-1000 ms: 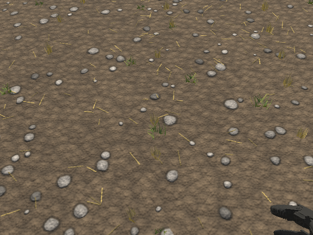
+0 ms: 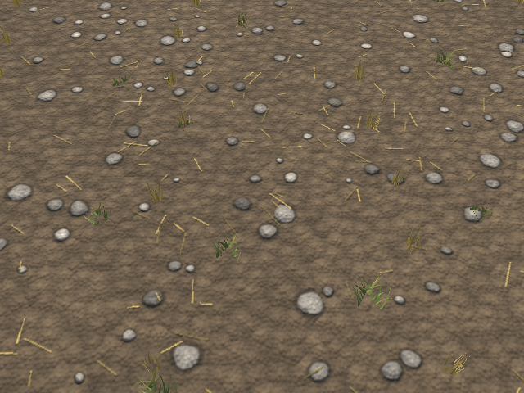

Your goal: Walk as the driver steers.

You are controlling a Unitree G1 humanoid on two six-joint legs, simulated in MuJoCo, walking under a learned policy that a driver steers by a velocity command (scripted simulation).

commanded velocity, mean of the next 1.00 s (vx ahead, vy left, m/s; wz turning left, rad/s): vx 0.04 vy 0.00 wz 0.17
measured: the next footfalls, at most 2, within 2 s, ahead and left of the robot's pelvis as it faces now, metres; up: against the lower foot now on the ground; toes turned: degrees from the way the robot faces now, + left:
left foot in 0.06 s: +0.18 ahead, +0.11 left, +0.00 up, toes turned +9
right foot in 0.54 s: +0.22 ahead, -0.12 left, +0.00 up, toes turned +23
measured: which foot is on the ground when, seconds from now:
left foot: up 0.00-0.04, down 0.06-1.00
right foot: down 0.00-0.06, up 0.08-0.52, down 0.54-0.92, up 0.94-1.00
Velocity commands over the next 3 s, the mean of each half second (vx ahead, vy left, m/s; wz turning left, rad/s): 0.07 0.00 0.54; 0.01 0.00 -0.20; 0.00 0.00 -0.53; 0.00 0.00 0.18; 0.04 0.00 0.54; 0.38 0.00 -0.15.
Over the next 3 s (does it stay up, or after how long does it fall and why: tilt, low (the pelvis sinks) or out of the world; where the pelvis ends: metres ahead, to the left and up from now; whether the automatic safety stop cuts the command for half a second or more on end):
stays up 0.34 0.01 0.01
